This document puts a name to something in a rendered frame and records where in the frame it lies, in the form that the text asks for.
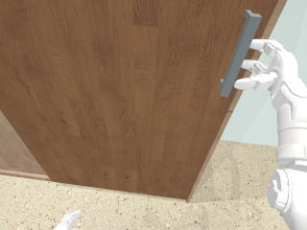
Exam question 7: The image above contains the right robot forearm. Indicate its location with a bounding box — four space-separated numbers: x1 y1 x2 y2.
270 77 307 173

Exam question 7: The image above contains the robot right upper arm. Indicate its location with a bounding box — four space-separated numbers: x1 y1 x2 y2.
267 168 307 230

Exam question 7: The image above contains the handle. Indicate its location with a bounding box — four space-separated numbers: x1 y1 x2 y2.
219 10 262 97

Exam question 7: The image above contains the wardrobe door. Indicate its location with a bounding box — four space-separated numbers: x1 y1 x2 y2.
0 110 47 175
0 0 277 200

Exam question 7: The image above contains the right robot hand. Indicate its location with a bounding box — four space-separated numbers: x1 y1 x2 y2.
234 39 298 92

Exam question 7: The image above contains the left robot hand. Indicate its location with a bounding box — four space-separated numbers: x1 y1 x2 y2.
54 210 82 230

